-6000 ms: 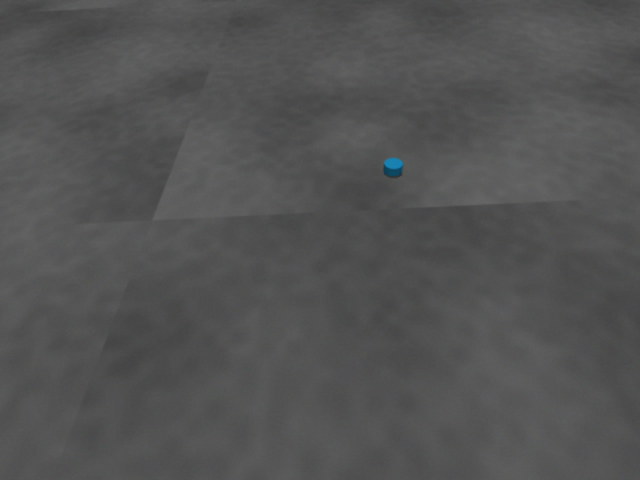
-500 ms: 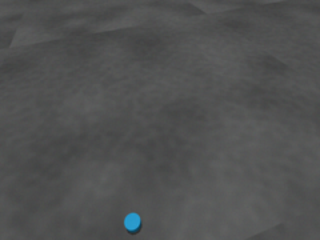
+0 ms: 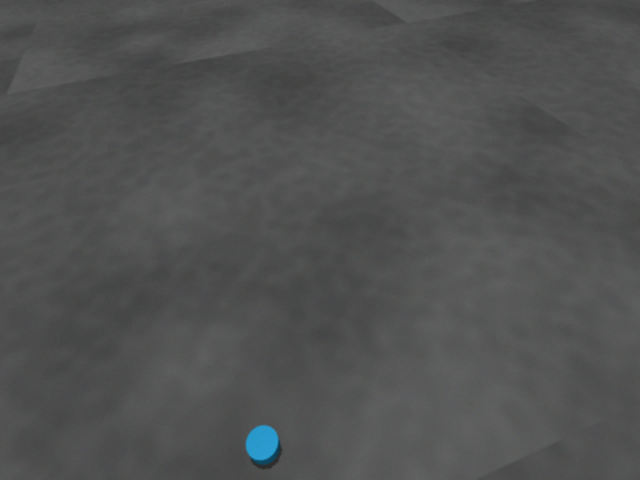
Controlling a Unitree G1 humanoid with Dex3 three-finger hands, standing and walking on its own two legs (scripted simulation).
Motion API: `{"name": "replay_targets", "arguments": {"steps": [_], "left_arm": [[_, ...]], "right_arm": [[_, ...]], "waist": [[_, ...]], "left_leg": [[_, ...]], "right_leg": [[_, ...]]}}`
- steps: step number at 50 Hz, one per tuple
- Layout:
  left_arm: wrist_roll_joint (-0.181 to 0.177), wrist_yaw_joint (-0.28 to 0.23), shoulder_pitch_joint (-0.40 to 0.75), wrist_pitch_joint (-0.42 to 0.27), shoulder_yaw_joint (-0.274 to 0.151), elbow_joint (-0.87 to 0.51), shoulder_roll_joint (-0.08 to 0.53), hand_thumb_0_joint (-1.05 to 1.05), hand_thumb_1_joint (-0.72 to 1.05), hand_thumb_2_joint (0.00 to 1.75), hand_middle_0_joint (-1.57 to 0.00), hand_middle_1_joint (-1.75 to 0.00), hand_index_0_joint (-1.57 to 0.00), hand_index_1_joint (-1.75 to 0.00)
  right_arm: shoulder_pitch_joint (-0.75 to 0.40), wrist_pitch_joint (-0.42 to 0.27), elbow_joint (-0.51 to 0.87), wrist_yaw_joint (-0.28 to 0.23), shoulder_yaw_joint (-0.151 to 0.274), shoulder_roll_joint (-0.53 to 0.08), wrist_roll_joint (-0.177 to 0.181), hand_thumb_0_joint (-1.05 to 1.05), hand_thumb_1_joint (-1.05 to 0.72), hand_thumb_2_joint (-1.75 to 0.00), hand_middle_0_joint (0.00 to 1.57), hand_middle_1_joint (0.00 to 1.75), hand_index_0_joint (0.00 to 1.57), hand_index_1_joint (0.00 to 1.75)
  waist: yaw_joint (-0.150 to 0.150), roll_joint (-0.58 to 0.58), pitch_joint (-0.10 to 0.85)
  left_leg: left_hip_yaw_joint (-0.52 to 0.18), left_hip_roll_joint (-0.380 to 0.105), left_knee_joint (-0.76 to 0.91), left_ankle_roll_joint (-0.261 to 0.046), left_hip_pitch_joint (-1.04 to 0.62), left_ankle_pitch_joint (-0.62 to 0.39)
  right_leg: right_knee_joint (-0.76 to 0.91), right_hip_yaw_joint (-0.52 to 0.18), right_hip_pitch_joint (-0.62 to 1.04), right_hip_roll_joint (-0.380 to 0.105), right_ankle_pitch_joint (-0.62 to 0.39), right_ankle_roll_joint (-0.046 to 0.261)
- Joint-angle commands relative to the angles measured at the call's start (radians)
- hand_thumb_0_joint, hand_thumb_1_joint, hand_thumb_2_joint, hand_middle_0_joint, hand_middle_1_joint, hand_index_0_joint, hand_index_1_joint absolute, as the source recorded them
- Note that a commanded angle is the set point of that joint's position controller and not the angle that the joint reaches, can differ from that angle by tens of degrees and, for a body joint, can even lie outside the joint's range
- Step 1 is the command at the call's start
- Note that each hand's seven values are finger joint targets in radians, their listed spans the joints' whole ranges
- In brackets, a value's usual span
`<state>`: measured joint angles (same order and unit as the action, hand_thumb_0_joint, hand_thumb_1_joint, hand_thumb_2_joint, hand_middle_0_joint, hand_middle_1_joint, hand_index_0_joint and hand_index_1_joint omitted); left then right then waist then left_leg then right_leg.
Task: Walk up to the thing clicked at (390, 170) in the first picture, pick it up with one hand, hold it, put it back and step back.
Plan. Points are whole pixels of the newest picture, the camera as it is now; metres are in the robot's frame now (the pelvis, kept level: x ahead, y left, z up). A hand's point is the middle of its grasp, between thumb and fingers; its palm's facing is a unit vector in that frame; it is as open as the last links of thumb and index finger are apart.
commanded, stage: walk up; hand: left
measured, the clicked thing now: (263, 444) +0.41 +0.23 -0.76
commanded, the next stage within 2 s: stand in 0.26 s
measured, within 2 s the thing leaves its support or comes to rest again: neither
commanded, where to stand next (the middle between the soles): +0.02 -0.01 m, yaw -1 degrees
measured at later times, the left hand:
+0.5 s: hand out of the picture +0.09 +0.25 -0.16, palm faces -0.01 -0.94 -0.33, open 7.4 cm
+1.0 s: hand out of the picture +0.08 +0.25 -0.16, palm faces -0.02 -0.94 -0.34, open 7.4 cm
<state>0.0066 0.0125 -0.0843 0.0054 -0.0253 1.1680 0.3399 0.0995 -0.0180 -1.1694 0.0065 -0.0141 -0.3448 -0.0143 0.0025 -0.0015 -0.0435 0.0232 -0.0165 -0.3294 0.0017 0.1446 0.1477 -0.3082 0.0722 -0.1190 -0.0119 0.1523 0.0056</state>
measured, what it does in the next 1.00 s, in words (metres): stands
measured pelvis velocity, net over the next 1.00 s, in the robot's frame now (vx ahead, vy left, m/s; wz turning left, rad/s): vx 0.01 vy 0.00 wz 0.00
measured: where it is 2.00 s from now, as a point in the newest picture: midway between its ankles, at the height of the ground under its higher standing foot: outside the picture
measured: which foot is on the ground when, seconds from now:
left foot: down 0.00-1.00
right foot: down 0.00-1.00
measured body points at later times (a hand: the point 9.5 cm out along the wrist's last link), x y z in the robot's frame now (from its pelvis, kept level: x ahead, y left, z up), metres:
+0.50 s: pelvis +0.01 +0.00 +0.00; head +0.01 +0.00 +0.45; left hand +0.09 +0.30 -0.13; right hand +0.10 -0.30 -0.13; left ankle +0.02 +0.12 -0.75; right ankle +0.01 -0.11 -0.75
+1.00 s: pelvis +0.01 +0.00 +0.00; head +0.01 +0.00 +0.45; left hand +0.09 +0.30 -0.13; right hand +0.08 -0.30 -0.13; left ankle +0.02 +0.12 -0.75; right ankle +0.01 -0.11 -0.75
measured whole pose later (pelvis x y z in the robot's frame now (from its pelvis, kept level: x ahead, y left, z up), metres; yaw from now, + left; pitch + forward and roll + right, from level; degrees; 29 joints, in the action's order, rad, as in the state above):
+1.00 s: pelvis +0.01 +0.00 +0.00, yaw +0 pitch -2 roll +0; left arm 0.01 0.00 -0.11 -0.01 0.00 1.14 0.35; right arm 0.10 0.00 -1.16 0.01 -0.01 -0.35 -0.02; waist 0.00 0.00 -0.04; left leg 0.03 -0.01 -0.30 0.00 0.11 0.15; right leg -0.30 0.07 -0.10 -0.02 0.17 0.00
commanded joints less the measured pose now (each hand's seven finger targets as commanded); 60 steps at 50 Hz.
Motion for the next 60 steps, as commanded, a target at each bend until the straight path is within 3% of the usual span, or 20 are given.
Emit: {"name": "replay_targets", "arguments": {"steps": [1, 12, 16, 21, 27, 34, 40, 46, 56, 60], "left_arm": [[0.002, -0.007, 0.048, -0.026, -0.036, -0.065, 0.201, 0.00, 0.90, 0.90, -0.20, -0.30, -0.20, -0.30], [0.003, -0.010, 0.048, -0.027, -0.036, -0.067, 0.200, 0.00, 0.90, 0.90, -0.20, -0.30, -0.20, -0.30], [0.001, -0.016, 0.037, -0.038, -0.025, -0.072, 0.206, 0.00, 0.90, 0.90, -0.20, -0.30, -0.20, -0.30], [0.004, -0.018, 0.042, -0.036, -0.017, -0.071, 0.202, 0.00, 0.90, 0.90, -0.20, -0.30, -0.20, -0.30], [0.003, -0.019, 0.041, -0.039, -0.015, -0.081, 0.210, 0.00, 0.90, 0.90, -0.20, -0.30, -0.20, -0.30], [0.004, -0.021, 0.038, -0.037, -0.013, -0.079, 0.214, 0.00, 0.90, 0.90, -0.20, -0.30, -0.20, -0.30], [0.003, -0.021, 0.032, -0.040, -0.011, -0.086, 0.220, 0.00, 0.90, 0.90, -0.20, -0.30, -0.20, -0.30], [0.003, -0.020, 0.017, -0.037, -0.009, -0.081, 0.219, 0.00, 0.90, 0.90, -0.20, -0.30, -0.20, -0.30], [0.003, -0.021, 0.022, -0.040, -0.009, -0.091, 0.225, 0.00, 0.90, 0.90, -0.20, -0.30, -0.20, -0.30], [0.004, -0.020, 0.015, -0.036, -0.009, -0.086, 0.223, 0.00, 0.90, 0.90, -0.20, -0.30, -0.20, -0.30]], "right_arm": [[-0.051, -0.026, 0.064, -0.019, 0.043, -0.212, 0.004, 0.00, -0.90, -0.90, 0.20, 0.30, 0.20, 0.30], [-0.058, -0.023, 0.069, -0.020, 0.047, -0.213, 0.003, 0.00, -0.90, -0.90, 0.20, 0.30, 0.20, 0.30], [-0.066, -0.020, 0.073, -0.018, 0.047, -0.211, 0.002, 0.00, -0.90, -0.90, 0.20, 0.30, 0.20, 0.30], [-0.070, -0.014, 0.075, -0.017, 0.044, -0.208, 0.005, 0.00, -0.90, -0.90, 0.20, 0.30, 0.20, 0.30], [-0.065, -0.014, 0.076, -0.016, 0.047, -0.219, 0.002, 0.00, -0.90, -0.90, 0.20, 0.30, 0.20, 0.30], [-0.064, -0.014, 0.077, -0.013, 0.047, -0.216, 0.003, 0.00, -0.90, -0.90, 0.20, 0.30, 0.20, 0.30], [-0.058, -0.015, 0.078, -0.012, 0.047, -0.210, 0.002, 0.00, -0.90, -0.90, 0.20, 0.30, 0.20, 0.30], [-0.056, -0.011, 0.073, -0.011, 0.045, -0.209, 0.004, 0.00, -0.90, -0.90, 0.20, 0.30, 0.20, 0.30], [-0.038, -0.013, 0.073, -0.014, 0.043, -0.215, 0.002, 0.00, -0.90, -0.90, 0.20, 0.30, 0.20, 0.30], [-0.039, -0.010, 0.074, -0.014, 0.042, -0.215, 0.002, 0.00, -0.90, -0.90, 0.20, 0.30, 0.20, 0.30]], "waist": [[-0.001, 0.007, 0.076], [-0.005, 0.001, 0.071], [-0.001, -0.029, 0.096], [-0.006, -0.011, 0.075], [-0.005, -0.011, 0.088], [-0.004, -0.001, 0.063], [-0.003, 0.000, 0.079], [0.000, 0.006, 0.048], [-0.008, -0.008, 0.086], [-0.004, -0.001, 0.058]], "left_leg": [[-0.108, -0.114, 0.060, -0.018, -0.011, -0.023], [-0.107, -0.116, 0.060, -0.019, -0.008, -0.066], [-0.109, -0.130, 0.061, -0.016, -0.040, -0.162], [-0.111, -0.127, 0.076, -0.013, -0.035, -0.109], [-0.104, -0.126, 0.070, -0.016, -0.052, -0.127], [-0.112, -0.124, 0.088, -0.013, -0.033, -0.079], [-0.107, -0.125, 0.077, -0.014, -0.049, -0.118], [-0.114, -0.119, 0.093, -0.010, -0.026, -0.057], [-0.103, -0.123, 0.071, -0.014, -0.051, -0.114], [-0.106, -0.120, 0.082, -0.014, -0.036, -0.057]], "right_leg": [[0.071, -0.131, 0.007, -0.124, 0.018, 0.011], [0.065, -0.122, 0.027, -0.126, -0.047, 0.008], [0.047, -0.119, 0.051, -0.138, -0.122, 0.008], [0.058, -0.114, 0.030, -0.133, -0.066, 0.002], [0.060, -0.123, 0.036, -0.142, -0.091, 0.005], [0.063, -0.114, 0.025, -0.136, -0.035, 0.005], [0.056, -0.115, 0.031, -0.139, -0.072, 0.008], [0.068, -0.113, 0.013, -0.131, 0.003, 0.007], [0.057, -0.128, 0.033, -0.143, -0.093, 0.011], [0.064, -0.124, 0.011, -0.137, -0.030, 0.010]]}}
